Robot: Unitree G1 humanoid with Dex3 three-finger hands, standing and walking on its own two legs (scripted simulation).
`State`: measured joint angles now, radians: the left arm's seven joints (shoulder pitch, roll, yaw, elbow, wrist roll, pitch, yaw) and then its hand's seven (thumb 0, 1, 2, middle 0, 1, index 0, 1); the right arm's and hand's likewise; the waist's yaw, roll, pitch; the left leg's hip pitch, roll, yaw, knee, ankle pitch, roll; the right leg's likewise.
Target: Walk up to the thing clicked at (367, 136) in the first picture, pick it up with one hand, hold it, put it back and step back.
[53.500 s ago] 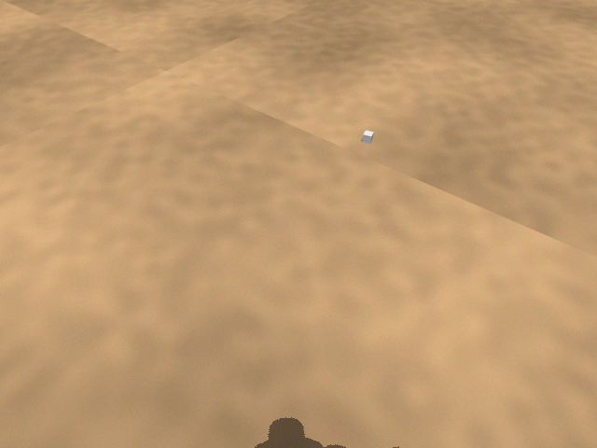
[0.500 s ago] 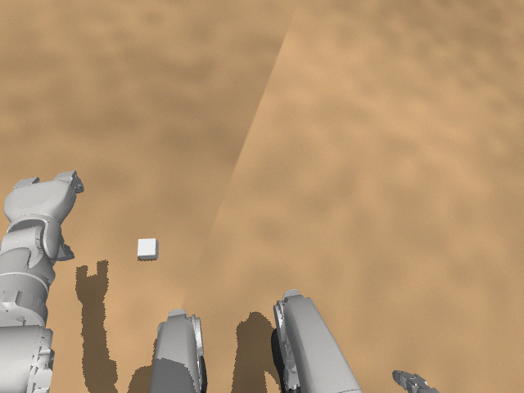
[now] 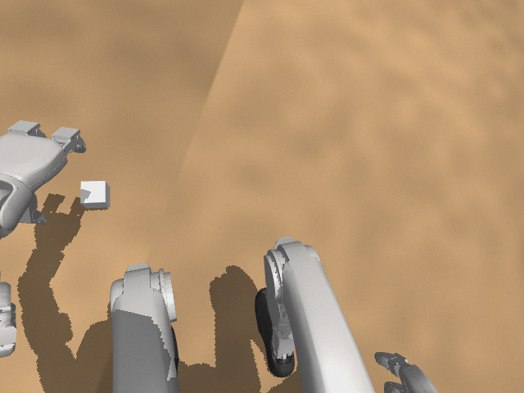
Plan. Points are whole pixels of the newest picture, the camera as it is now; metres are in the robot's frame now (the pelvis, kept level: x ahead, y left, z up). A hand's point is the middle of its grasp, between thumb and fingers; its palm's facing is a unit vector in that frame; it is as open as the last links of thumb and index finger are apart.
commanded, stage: approach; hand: left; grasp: from above
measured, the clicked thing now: (95, 194) +0.51 +0.25 -0.39
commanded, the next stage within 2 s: close in in 0.40 s
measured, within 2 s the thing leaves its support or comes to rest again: neither
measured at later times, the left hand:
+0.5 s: hand (95, 185) +0.50 +0.23 -0.32, palm faces -0.48 -0.01 -0.88, open 13.4 cm
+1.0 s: hand (95, 204) +0.47 +0.24 -0.34, palm faces -0.47 +0.01 -0.89, open 13.7 cm
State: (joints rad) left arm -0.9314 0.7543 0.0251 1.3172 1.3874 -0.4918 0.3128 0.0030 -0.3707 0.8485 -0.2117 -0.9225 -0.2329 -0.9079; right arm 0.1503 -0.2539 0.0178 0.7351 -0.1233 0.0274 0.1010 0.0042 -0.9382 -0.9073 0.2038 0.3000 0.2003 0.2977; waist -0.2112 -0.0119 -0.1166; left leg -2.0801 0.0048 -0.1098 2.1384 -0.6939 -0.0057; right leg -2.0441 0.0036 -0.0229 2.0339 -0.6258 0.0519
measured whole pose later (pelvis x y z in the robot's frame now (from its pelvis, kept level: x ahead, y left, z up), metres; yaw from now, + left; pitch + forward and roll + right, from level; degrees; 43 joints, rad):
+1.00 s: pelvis +0.00 +0.00 -0.12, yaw -6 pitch +29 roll -13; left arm -1.02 0.90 0.03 1.66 1.50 -0.41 0.59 0.00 -0.40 0.92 -0.12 -0.91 -0.14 -0.89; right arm 0.10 -0.28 0.21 0.70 -0.26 -0.07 0.16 0.00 -0.91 -0.90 0.21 0.30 0.20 0.30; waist -0.36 -0.11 0.06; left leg -2.35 -0.02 -0.22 2.56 -0.74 -0.01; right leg -2.27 0.04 -0.09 2.37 -0.64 0.06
